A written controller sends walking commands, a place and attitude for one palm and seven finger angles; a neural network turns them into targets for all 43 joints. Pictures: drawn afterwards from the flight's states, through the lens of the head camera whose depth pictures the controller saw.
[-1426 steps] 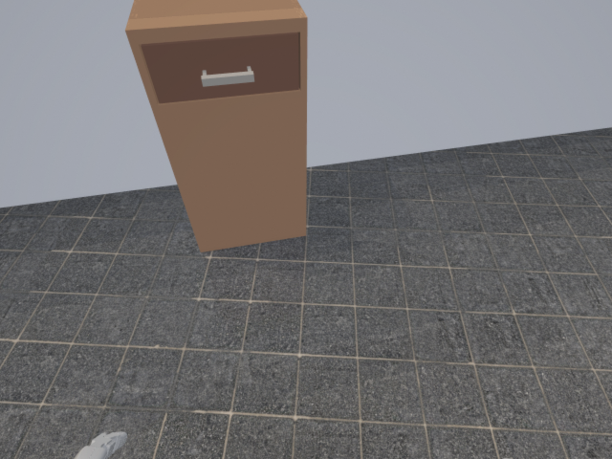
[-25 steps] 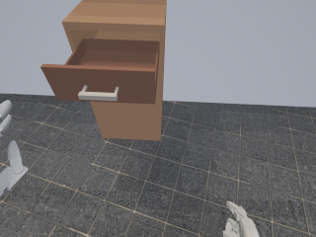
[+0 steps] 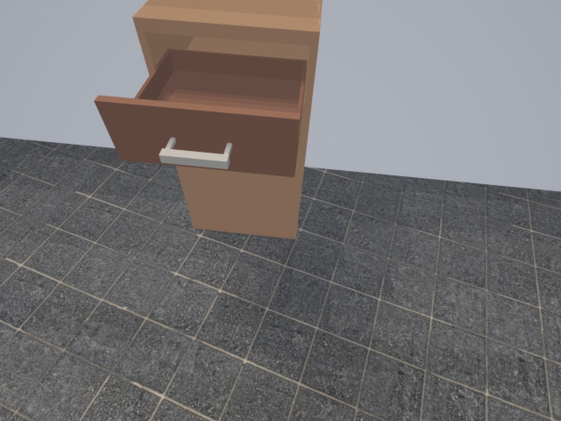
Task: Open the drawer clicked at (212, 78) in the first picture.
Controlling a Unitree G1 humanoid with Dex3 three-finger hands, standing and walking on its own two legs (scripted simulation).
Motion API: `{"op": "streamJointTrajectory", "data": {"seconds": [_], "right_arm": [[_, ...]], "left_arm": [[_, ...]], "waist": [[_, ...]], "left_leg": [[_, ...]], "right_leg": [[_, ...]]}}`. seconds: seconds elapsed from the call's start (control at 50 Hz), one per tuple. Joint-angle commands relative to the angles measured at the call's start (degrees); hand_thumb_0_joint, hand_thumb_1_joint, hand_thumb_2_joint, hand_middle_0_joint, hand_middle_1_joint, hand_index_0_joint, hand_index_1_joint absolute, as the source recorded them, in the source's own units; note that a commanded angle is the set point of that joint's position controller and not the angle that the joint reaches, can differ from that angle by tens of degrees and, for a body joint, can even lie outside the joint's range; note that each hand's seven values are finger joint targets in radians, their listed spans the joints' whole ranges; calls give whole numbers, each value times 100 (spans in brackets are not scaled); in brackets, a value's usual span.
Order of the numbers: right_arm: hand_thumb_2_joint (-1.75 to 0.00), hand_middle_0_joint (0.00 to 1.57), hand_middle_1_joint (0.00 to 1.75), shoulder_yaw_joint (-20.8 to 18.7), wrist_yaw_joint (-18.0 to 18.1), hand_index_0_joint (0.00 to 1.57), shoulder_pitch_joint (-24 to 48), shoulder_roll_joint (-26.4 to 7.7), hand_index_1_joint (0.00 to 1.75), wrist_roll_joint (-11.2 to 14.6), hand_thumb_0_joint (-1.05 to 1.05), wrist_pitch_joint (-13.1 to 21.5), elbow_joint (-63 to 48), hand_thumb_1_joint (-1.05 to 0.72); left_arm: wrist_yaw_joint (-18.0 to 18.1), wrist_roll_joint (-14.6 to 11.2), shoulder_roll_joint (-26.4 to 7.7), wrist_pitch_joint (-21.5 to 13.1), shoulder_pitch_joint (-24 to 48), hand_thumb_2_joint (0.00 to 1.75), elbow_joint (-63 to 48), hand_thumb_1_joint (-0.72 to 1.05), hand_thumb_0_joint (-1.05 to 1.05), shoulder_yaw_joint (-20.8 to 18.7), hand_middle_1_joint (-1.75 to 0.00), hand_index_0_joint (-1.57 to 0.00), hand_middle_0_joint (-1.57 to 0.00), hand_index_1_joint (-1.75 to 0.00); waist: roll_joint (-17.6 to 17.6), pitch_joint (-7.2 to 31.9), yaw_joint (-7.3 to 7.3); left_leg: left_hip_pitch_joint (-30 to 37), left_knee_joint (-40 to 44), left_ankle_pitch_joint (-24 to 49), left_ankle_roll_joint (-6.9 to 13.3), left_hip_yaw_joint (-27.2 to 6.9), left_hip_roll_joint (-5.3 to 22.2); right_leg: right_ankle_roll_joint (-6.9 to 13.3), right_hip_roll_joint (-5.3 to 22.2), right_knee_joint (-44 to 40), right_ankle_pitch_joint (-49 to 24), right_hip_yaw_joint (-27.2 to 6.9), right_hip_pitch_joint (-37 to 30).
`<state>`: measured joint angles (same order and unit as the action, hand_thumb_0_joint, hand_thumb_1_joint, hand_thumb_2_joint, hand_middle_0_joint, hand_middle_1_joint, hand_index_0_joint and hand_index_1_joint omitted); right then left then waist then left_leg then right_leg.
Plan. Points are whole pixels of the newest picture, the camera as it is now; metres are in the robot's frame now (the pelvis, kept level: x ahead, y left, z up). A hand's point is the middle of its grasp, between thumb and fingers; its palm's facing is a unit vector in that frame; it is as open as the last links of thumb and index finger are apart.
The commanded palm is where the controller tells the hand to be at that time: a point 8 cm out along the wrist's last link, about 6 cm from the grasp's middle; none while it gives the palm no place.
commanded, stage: let the arm hang, fingers relaxed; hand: left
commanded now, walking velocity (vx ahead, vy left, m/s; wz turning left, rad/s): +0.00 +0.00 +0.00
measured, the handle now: (197, 151) +0.60 +0.22 -0.01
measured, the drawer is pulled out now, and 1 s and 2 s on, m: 0.30 0.30 0.30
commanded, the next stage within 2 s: look to check the result in 0.60 s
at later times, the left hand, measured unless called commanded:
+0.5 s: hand out of the picture -0.01 +0.17 -0.17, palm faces +0.01 -0.98 -0.18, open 7.3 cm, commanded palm none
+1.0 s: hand out of the picture -0.02 +0.15 -0.17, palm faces +0.02 -0.98 -0.19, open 7.4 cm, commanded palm none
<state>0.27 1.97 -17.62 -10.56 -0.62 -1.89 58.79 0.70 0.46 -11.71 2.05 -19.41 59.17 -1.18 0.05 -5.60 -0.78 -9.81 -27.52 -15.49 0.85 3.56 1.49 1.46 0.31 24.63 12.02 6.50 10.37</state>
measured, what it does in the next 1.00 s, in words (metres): stands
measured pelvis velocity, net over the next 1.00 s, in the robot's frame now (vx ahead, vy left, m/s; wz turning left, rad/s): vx -0.01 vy -0.01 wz -0.03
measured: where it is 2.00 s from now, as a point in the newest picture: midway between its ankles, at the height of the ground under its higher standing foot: outside the picture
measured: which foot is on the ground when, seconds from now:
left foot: down 0.00-1.00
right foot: down 0.00-1.00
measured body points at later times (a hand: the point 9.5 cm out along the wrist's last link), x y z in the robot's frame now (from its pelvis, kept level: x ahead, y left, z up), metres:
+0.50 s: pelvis -0.01 +0.00 +0.00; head +0.00 +0.00 +0.45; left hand -0.01 +0.22 -0.16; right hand -0.06 -0.20 -0.16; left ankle +0.00 +0.11 -0.74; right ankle +0.02 -0.10 -0.74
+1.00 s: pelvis -0.01 -0.01 +0.00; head +0.01 -0.02 +0.45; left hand -0.02 +0.20 -0.15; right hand -0.03 -0.21 -0.17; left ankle +0.00 +0.11 -0.74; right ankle +0.02 -0.10 -0.74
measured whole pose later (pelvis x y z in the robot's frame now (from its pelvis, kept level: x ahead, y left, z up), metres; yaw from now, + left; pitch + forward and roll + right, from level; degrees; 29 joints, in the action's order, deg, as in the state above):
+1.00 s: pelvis -0.01 -0.01 +0.00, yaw -2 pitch -2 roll +0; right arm -0.5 2.1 -16.9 -6.2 -0.5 -0.7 64.8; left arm 2.0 0.5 -6.5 -0.5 -16.5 65.8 -0.8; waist 1.3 -4.1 0.1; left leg -7.5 -22.3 -12.3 0.1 5.3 1.6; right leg 2.2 -0.1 22.7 10.2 4.8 10.2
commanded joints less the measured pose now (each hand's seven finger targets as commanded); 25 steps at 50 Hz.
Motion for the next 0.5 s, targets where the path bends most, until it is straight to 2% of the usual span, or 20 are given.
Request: {"op": "streamJointTrajectory", "data": {"seconds": [0.0, 0.16, 0.18, 0.22, 0.34, 0.36, 0.48], "right_arm": [[-90, 20, 30, -96, 24, 20, -294, -455, 30, 23, 0, 166, -79, -90], [-90, 20, 30, -99, 4, 20, -373, -320, 30, 27, 0, 161, 291, -90], [-90, 20, 30, -102, 1, 20, -394, -285, 30, 9, 0, 152, 331, -90], [-90, 20, 30, -103, -6, 20, -446, -231, 30, 4, 0, 151, 387, -90], [-90, 20, 30, -111, 6, 20, -497, -101, 30, 8, 0, 198, 479, -90], [-90, 20, 30, -117, 4, 20, -505, -79, 30, 24, 0, 197, 479, -90], [-90, 20, 30, -124, 23, 20, -587, 11, 30, 10, 0, 183, 528, -90]], "left_arm": [[60, 15, -455, -175, 14, 90, 23, 90, 0, -18, -30, -20, -20, -30], [119, 19, -362, -189, -70, 90, 403, 90, 0, 15, -30, -20, -20, -30], [121, 23, -334, -180, -50, 90, 434, 90, 0, 16, -30, -20, -20, -30], [122, 31, -334, -173, -34, 90, 451, 90, 0, -3, -30, -20, -20, -30], [137, 30, -245, -217, -74, 90, 482, 90, 0, -22, -30, -20, -20, -30], [148, 38, -245, -229, -96, 90, 482, 90, 0, -27, -30, -20, -20, -30], [155, 29, -170, -225, -84, 90, 533, 90, 0, -37, -30, -20, -20, -30]], "waist": [[168, 172, 110], [-164, -152, 77], [-62, -244, 92], [-157, -296, 91], [14, -98, 83], [-44, -111, 71], [195, -204, 91]], "left_leg": [[-108, 867, 673, 141, -536, 541], [-149, 1180, 62, 148, -552, 514], [-222, 1231, -162, 145, -541, 497], [-311, 1294, -285, 149, -576, 489], [-202, 1223, 21, 130, -464, 462], [-167, 1202, 82, 135, -473, 464], [-226, 1187, -3, 113, -443, 445]], "right_leg": [[116, 543, -577, -415, -661, -151], [53, 511, -697, 137, -683, 99], [50, 511, -712, 258, -692, 154], [49, 506, -683, 285, -697, 166], [53, 519, -634, 7, -725, 94], [60, 518, -645, 9, -723, 131], [76, 516, -683, 81, -751, 175]]}}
